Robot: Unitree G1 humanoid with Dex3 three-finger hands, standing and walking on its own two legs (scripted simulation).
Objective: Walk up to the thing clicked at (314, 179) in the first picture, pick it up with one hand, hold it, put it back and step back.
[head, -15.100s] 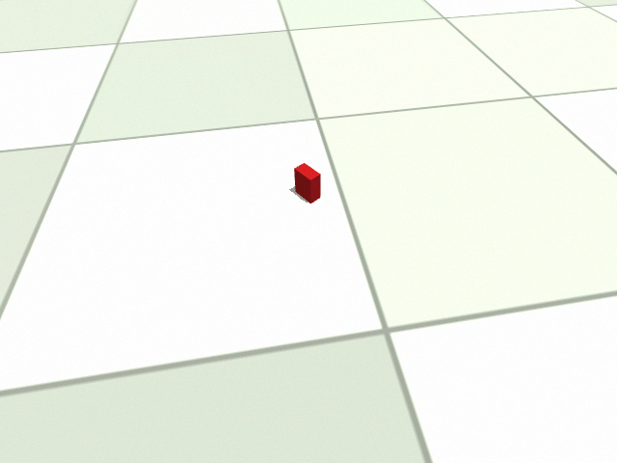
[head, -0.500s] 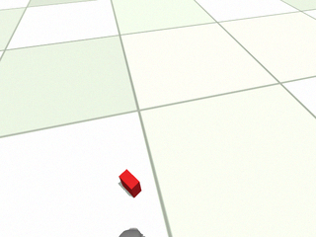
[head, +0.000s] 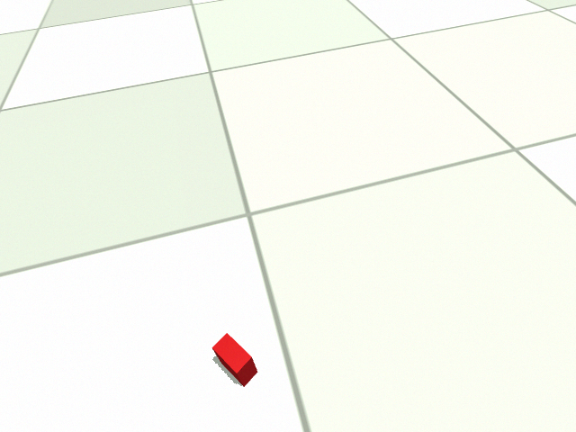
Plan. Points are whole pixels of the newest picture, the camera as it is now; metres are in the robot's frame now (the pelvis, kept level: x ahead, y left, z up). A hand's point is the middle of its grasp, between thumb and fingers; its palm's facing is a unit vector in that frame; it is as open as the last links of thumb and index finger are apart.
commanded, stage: walk up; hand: left
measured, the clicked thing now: (235, 360) +0.44 +0.24 -0.68
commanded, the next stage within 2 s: stand in 1.10 s
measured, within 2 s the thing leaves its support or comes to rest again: neither
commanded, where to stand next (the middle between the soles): +0.07 +0.01 m, yaw -1 degrees
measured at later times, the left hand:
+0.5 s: hand out of the picture +0.11 +0.27 -0.13, palm faces -0.01 -0.94 -0.34, open 7.4 cm
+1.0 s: hand out of the picture +0.08 +0.27 -0.13, palm faces +0.02 -0.93 -0.36, open 7.4 cm
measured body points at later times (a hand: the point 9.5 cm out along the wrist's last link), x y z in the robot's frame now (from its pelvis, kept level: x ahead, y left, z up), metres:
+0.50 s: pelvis +0.01 +0.01 +0.02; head +0.01 +0.02 +0.47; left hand +0.11 +0.32 -0.11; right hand +0.09 -0.29 -0.10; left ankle +0.01 +0.14 -0.72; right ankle +0.03 -0.13 -0.72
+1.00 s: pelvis +0.02 +0.01 +0.03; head +0.03 +0.00 +0.48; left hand +0.08 +0.32 -0.10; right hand +0.10 -0.29 -0.11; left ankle +0.01 +0.14 -0.72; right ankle +0.03 -0.13 -0.72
